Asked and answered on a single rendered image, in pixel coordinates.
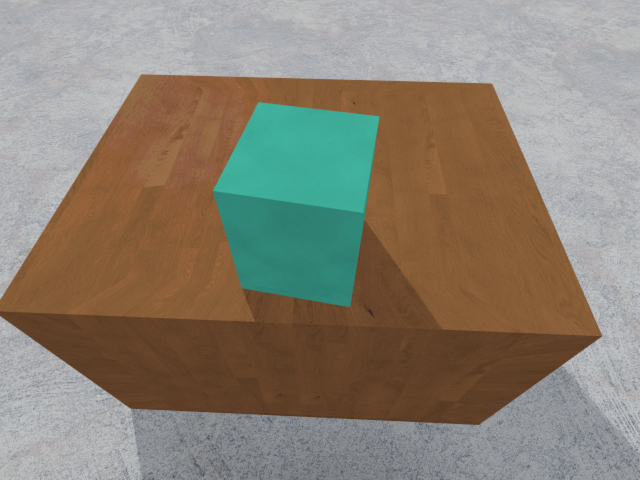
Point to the pedestal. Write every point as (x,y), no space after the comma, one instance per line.
(463,299)

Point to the carton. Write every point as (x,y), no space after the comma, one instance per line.
(292,199)

